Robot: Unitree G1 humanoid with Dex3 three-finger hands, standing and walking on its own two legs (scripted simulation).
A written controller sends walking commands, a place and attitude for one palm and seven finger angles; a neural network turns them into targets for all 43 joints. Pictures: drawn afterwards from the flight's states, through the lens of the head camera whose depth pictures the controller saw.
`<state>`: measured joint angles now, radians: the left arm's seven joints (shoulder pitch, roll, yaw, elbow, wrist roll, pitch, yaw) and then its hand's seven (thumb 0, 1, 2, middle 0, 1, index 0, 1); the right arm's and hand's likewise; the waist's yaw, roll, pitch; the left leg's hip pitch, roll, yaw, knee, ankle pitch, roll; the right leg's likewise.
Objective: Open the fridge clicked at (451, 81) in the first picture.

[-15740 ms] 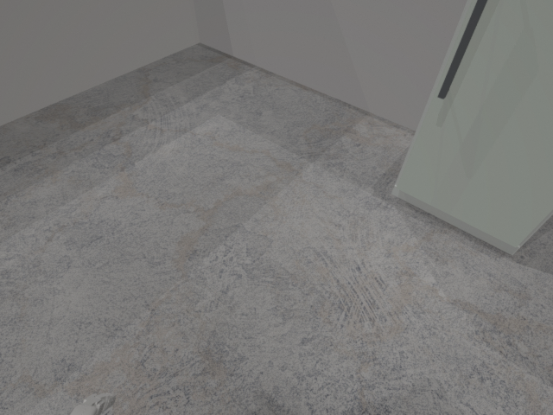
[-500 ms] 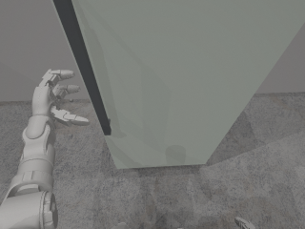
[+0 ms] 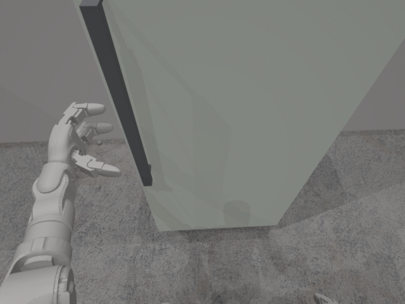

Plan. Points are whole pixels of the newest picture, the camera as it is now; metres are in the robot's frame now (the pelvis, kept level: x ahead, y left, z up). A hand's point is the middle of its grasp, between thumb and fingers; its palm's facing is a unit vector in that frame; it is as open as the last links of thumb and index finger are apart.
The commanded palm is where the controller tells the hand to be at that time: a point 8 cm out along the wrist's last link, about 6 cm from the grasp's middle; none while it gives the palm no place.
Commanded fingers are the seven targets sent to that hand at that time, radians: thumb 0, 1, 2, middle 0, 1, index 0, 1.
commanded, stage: move the hooked fingers beside the handle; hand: left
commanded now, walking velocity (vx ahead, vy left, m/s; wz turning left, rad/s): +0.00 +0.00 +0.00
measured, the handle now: (131, 118) +0.46 +0.16 +0.11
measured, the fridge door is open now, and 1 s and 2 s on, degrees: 0 0 0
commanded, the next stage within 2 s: feel for the door with the fingertips in 0.78 s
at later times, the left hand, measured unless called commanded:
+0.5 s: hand (103, 146) +0.41 +0.21 +0.08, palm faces +0.04 -1.00 +0.00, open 14.0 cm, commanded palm +0.37 +0.26 +0.09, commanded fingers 0.00 -0.50 0.30 -0.30 -1.20 -0.30 -1.20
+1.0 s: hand (105, 147) +0.40 +0.20 +0.09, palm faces +0.05 -1.00 -0.01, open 14.0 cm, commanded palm +0.37 +0.25 +0.09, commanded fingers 0.00 -0.50 0.30 -0.30 -1.20 -0.30 -1.20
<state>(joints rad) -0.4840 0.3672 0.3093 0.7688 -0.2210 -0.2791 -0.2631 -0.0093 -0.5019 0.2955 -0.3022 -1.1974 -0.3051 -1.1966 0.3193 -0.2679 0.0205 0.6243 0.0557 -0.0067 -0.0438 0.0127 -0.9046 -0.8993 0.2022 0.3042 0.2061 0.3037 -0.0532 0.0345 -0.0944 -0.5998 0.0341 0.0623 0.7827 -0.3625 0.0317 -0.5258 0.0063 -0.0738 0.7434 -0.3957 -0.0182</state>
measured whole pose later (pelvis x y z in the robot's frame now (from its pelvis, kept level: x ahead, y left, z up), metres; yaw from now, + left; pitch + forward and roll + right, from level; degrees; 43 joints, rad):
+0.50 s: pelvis -0.01 +0.01 +0.00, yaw +0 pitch +11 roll -2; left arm -0.53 0.36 0.31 0.83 -0.21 -0.28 -0.25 -0.01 -0.50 0.30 -0.30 -1.20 -0.30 -1.20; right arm 0.33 -0.27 0.03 0.62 0.05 -0.01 -0.04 0.01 -0.90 -0.90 0.20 0.30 0.21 0.30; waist -0.06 0.03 -0.08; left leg -0.63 0.03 0.07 0.80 -0.36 0.04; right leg -0.56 0.00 -0.07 0.76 -0.39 -0.01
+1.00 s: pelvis +0.00 +0.00 +0.00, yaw +0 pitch +11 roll -2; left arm -0.49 0.33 0.28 0.75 -0.21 -0.32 -0.22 -0.01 -0.50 0.30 -0.30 -1.20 -0.30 -1.20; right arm 0.31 -0.27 0.01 0.63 0.05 -0.02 -0.04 0.01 -0.90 -0.90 0.20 0.30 0.21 0.30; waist -0.05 0.03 -0.08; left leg -0.63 0.03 0.05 0.80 -0.36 0.03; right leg -0.55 0.00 -0.08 0.76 -0.40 -0.02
